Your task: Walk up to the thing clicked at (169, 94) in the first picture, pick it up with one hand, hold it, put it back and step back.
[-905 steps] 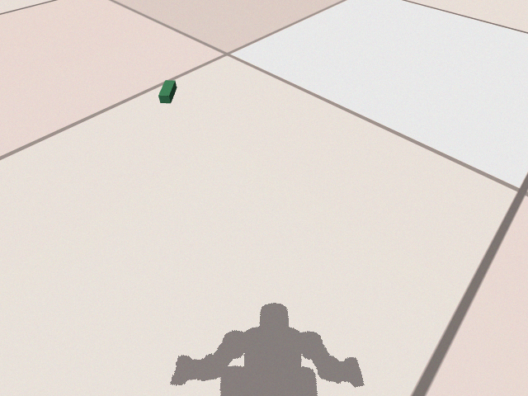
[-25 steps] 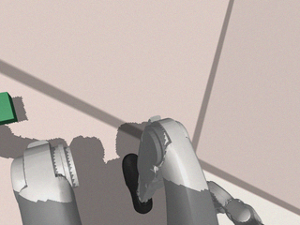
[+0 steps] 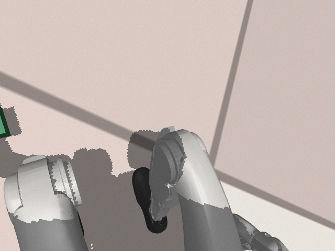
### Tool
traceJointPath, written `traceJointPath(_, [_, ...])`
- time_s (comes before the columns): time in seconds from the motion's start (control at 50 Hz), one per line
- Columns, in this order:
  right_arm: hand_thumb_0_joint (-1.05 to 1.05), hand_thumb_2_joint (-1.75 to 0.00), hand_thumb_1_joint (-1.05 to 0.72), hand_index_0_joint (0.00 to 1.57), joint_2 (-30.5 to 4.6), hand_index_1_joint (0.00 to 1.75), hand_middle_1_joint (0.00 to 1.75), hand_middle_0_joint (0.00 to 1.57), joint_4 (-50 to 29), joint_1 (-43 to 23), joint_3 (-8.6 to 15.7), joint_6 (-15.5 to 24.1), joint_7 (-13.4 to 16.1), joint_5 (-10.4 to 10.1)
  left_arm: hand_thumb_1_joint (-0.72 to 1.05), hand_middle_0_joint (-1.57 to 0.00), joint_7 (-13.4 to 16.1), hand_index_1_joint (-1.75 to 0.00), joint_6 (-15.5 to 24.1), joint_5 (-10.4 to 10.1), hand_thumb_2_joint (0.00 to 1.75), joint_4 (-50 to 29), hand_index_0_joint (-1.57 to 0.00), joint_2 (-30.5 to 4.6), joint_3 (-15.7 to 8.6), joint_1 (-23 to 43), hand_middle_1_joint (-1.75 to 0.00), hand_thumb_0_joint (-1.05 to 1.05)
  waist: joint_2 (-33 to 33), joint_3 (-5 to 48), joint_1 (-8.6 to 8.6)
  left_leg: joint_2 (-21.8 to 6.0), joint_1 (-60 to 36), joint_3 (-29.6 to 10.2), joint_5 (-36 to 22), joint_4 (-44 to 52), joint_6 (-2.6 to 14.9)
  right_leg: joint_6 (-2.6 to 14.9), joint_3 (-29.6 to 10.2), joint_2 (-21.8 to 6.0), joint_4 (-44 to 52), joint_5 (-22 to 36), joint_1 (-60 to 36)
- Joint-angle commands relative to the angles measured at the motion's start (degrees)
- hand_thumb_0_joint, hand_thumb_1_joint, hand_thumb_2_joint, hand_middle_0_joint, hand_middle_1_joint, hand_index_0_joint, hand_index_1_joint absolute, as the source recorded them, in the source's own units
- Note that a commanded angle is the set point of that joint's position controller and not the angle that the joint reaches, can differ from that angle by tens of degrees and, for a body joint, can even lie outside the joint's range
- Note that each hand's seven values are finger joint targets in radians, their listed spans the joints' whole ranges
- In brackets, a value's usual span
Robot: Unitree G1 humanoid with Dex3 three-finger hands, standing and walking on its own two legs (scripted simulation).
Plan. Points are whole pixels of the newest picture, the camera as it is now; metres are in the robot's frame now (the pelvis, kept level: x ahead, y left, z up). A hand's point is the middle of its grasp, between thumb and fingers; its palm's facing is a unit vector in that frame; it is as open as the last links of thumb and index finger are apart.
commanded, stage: rest palm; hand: left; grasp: from above
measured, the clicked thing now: out of the picture +0.39 +0.36 -0.26
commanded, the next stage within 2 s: close in 0.24 s
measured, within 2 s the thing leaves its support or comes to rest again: neither
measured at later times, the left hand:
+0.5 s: hand out of the picture +0.38 +0.36 -0.26, palm faces -0.49 -0.19 -0.85, open 13.7 cm
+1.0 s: hand out of the picture +0.38 +0.35 -0.25, palm faces -0.42 -0.16 -0.89, open 13.0 cm
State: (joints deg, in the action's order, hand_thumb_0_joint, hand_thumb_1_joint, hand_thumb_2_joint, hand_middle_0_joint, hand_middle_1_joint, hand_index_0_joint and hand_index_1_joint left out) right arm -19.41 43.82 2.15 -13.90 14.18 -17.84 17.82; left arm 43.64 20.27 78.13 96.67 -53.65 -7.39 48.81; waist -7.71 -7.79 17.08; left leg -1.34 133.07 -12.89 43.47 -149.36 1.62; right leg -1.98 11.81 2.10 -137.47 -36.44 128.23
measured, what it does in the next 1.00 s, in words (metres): stands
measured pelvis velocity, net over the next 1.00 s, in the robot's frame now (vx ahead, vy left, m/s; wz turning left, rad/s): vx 0.00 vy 0.00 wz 0.00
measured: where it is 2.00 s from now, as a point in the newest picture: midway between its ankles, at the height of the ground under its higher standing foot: (116, 230)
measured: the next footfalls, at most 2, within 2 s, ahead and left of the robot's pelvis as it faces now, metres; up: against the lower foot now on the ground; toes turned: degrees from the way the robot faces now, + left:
none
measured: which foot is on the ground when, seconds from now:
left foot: down 0.00-1.00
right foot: down 0.00-1.00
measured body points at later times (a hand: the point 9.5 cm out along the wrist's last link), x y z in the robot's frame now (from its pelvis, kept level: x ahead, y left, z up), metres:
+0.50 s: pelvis +0.00 +0.00 +0.00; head +0.27 +0.14 +0.34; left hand +0.40 +0.36 -0.21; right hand +0.10 -0.25 -0.07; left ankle +0.06 +0.12 -0.26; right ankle +0.12 -0.11 -0.26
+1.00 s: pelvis +0.00 +0.00 +0.00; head +0.25 +0.14 +0.34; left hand +0.40 +0.36 -0.20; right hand +0.09 -0.27 -0.05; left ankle +0.06 +0.12 -0.26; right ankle +0.12 -0.11 -0.26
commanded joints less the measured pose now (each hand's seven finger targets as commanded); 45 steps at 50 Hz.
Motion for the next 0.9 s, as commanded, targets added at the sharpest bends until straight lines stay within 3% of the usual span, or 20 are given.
traceJointPath(0.0, [0.0, -0.9, -0.89, 0.2, -19.4, 0.3, 0.3, 0.2, 1.0, 6.8, 6.6, 1.8, 0.5, -1.0, -0.5, -0.06, 3.9, -0.99, -3.7, -1.0, 0.96, -3.6, -0.06, -13.2, 1.5, 13.1, -0.99, 0.0, 25.8, 31.2, 1.81, -0.5, -23.2, 3.3, -9.1, 18.2, -1.32, 3.27, 3.0, 2.9, 10.1, 6.6, -13.8])
traceJointPath(0.08, [0.0, -0.9, -0.89, 0.2, -19.5, 0.3, 0.3, 0.2, 1.0, 7.1, 7.0, 3.0, 0.0, -1.7, -0.5, -0.06, 2.5, -0.99, -6.7, -3.6, 0.96, -4.2, -0.06, -11.2, 2.4, 15.2, -1.0, 0.0, 25.6, 30.1, 2.3, -0.5, -22.2, 3.0, -5.5, 19.3, -1.06, 3.28, 2.4, 2.3, 11.0, 4.3, -12.4])
traceJointPath(0.12, [0.0, -0.9, -0.89, 0.2, -20.8, 0.3, 0.3, 0.2, -0.2, 7.1, 7.7, 3.8, -0.4, -2.4, -0.51, -0.06, 0.9, -1.01, -7.6, -4.3, 0.96, -3.3, -0.06, -14.0, -1.3, 15.1, -1.01, 0.0, 26.9, 31.0, 1.91, -0.6, -24.9, 1.6, -6.9, 19.6, -1.24, 3.02, 3.0, 1.5, 9.4, 5.4, -10.7])
traceJointPath(0.2, [0.0, -0.9, -0.9, 0.2, -20.1, 0.3, 0.3, 0.2, -0.1, 8.7, 7.1, 4.0, -0.7, -2.6, -0.49, -0.06, -2.5, -1.02, -7.3, -5.1, 0.94, -1.0, -0.07, -14.3, -3.2, 14.5, -1.02, 0.0, 29.1, 32.8, 2.79, -0.5, -27.8, 1.2, -11.8, 19.5, -1.65, 2.67, 3.5, 1.2, 8.1, 9.8, -12.7])
traceJointPath(0.22, [0.0, -0.9, -0.9, 0.2, -19.1, 0.3, 0.3, 0.2, -0.6, 8.5, 6.6, 4.2, -0.9, -2.7, -0.49, -0.06, -3.6, -1.02, -6.7, -5.6, 0.94, -1.3, -0.07, -13.4, -2.8, 14.6, -1.02, 0.0, 29.0, 32.5, 3.17, -0.4, -27.9, 1.6, -12.6, 18.7, -1.62, 2.41, 3.5, 1.0, 8.0, 10.6, -13.8])
traceJointPath(0.28, [0.0, -0.9, -0.9, 0.2, -19.2, 0.3, 0.3, 0.2, -0.2, 9.5, 6.0, 3.9, -0.7, -2.5, -0.48, -0.06, -5.6, -1.03, -4.8, -5.7, 0.92, -2.2, -0.07, -15.0, -2.9, 13.8, -1.04, 0.0, 31.0, 35.0, 2.91, -0.3, -29.8, 2.4, -17.0, 18.3, -1.9, 2.38, 3.7, 1.3, 7.9, 13.9, -17.1])
traceJointPath(0.34, [0.0, -0.9, -0.89, 0.2, -18.5, 0.3, 0.3, 0.2, -0.6, 9.9, 5.3, 2.9, -0.8, -2.5, -0.45, -0.07, -7.3, -1.04, -2.9, -5.5, 0.92, -1.6, -0.09, -13.7, -1.0, 12.0, -1.07, 0.0, 31.1, 35.3, 3.26, -0.3, -30.3, 2.7, -20.1, 17.4, -2.1, 2.43, 3.8, 1.6, 7.9, 16.3, -19.1])
traceJointPath(0.4, [0.0, -0.9, -0.89, 0.2, -18.7, 0.3, 0.3, 0.2, -1.4, 10.3, 4.2, 1.9, -0.6, -1.9, -0.4, -0.1, -6.9, -1.02, -0.6, -5.5, 0.89, -2.4, -0.13, -14.0, -0.4, 12.0, -1.05, 0.0, 28.5, 35.6, 3.54, -0.1, -28.9, 3.3, -20.5, 16.3, -1.61, 2.55, 3.9, 2.0, 9.1, 17.4, -22.4])
traceJointPath(0.42, [0.0, -0.9, -0.89, 0.2, -19.1, 0.3, 0.3, 0.2, -1.2, 10.6, 4.3, 1.4, -0.4, -2.2, -0.41, -0.11, -6.3, -1.01, 0.2, -5.6, 0.91, -3.4, -0.13, -15.3, -1.3, 12.1, -1.03, 0.0, 28.2, 36.3, 2.94, -0.1, -28.7, 3.4, -20.8, 16.6, -1.56, 2.69, 3.9, 2.2, 9.6, 17.5, -23.3])
traceJointPath(0.46, [0.0, -0.9, -0.89, 0.2, -18.7, 0.3, 0.3, 0.2, -1.8, 10.0, 3.3, 1.1, -0.3, -1.7, -0.36, -0.12, -5.5, -1.0, 1.3, -5.3, 0.86, -1.7, -0.15, -14.0, -0.2, 10.9, -1.03, 0.0, 25.7, 34.3, 3.45, 0.0, -26.7, 3.5, -18.9, 15.6, -1.15, 2.62, 4.1, 2.2, 9.8, 16.1, -22.3])
traceJointPath(0.5, [0.0, -0.9, -0.89, 0.2, -20.4, 0.3, 0.3, 0.2, -2.6, 8.9, 4.2, 1.2, 0.0, -1.5, -0.36, -0.11, -4.3, -1.01, 2.1, -4.4, 0.85, -3.7, -0.15, -14.3, 1.1, 12.1, -1.05, 0.0, 26.4, 33.9, 3.41, -0.1, -26.9, 3.6, -16.8, 16.0, -1.07, 2.73, 3.9, 2.4, 10.0, 14.2, -21.2])
traceJointPath(0.52, [0.0, -0.9, -0.89, 0.2, -20.0, 0.3, 0.3, 0.2, -1.2, 9.4, 4.3, 0.9, 0.3, -1.2, -0.36, -0.12, -3.0, -1.0, 2.4, -4.7, 0.86, -5.3, -0.15, -15.0, 0.0, 13.2, -1.03, 0.0, 25.7, 34.9, 2.73, -0.2, -26.6, 3.3, -16.5, 16.8, -1.1, 2.85, 4.1, 2.9, 11.1, 13.4, -21.9])
traceJointPath(0.6, [0.0, -0.89, -0.88, 0.2, -20.0, 0.3, 0.3, 0.2, -0.8, 8.6, 3.9, 1.4, 0.5, -0.5, -0.33, -0.14, 0.6, -0.97, 1.1, -2.6, 0.84, -4.1, -0.17, -14.9, 1.2, 11.3, -1.0, 0.0, 23.7, 34.8, 2.32, -0.3, -25.1, 3.5, -14.0, 16.3, -0.8, 2.88, 3.8, 3.2, 11.3, 11.0, -20.3])
traceJointPath(0.72, [0.0, -0.9, -0.88, 0.2, -19.8, 0.3, 0.3, 0.2, 0.5, 7.8, 5.0, 2.5, 0.3, -0.8, -0.32, -0.18, 4.6, -0.9, -3.7, -2.7, 0.83, -5.0, -0.19, -15.0, 1.0, 13.5, -0.92, 0.0, 26.5, 34.4, 1.8, -0.8, -25.6, 2.8, -12.9, 18.2, -1.44, 3.13, 3.1, 3.0, 11.1, 10.0, -18.4])
traceJointPath(0.78, [0.0, -0.89, -0.88, 0.2, -20.0, 0.3, 0.3, 0.2, 0.5, 7.6, 5.5, 3.0, -0.1, -1.5, -0.29, -0.19, 4.3, -0.89, -6.5, -3.7, 0.81, -4.7, -0.21, -14.1, 1.5, 14.9, -0.91, 0.0, 28.1, 33.9, 2.26, -0.9, -25.8, 2.7, -11.5, 18.6, -1.5, 3.27, 2.8, 2.8, 10.9, 9.5, -17.4])
traceJointPath(0.84, [0.0, -0.89, -0.88, 0.2, -20.4, 0.3, 0.3, 0.2, 0.5, 7.9, 5.8, 4.2, -0.7, -2.3, -0.27, -0.21, 2.0, -0.86, -8.1, -5.5, 0.78, -5.1, -0.23, -13.4, 1.9, 16.9, -0.88, 0.0, 29.0, 33.2, 2.78, -0.9, -25.8, 2.4, -10.6, 18.5, -1.4, 3.32, 2.8, 2.2, 10.5, 9.0, -15.7])
traceJointPath(0.86, [0.0, -0.89, -0.88, 0.2, -21.1, 0.3, 0.3, 0.2, -1.0, 6.5, 5.9, 4.6, -0.7, -2.7, -0.27, -0.22, 1.3, -0.86, -8.4, -6.1, 0.79, -4.3, -0.23, -14.6, 0.8, 16.6, -0.87, 0.0, 28.0, 33.4, 2.66, -1.0, -26.2, 1.9, -10.7, 18.5, -1.47, 3.26, 2.9, 2.0, 10.1, 9.3, -15.5])
traceJointPath(0.88, [0.0, -0.9, -0.88, 0.2, -21.7, 0.3, 0.3, 0.2, -1.1, 7.2, 6.1, 4.6, -0.5, -3.2, -0.27, -0.23, 0.7, -0.85, -8.5, -6.0, 0.78, -3.7, -0.24, -17.9, -1.7, 16.5, -0.86, 0.0, 28.3, 33.9, 2.26, -1.0, -26.1, 1.7, -10.8, 18.8, -1.46, 3.35, 3.0, 2.0, 9.9, 9.1, -15.5])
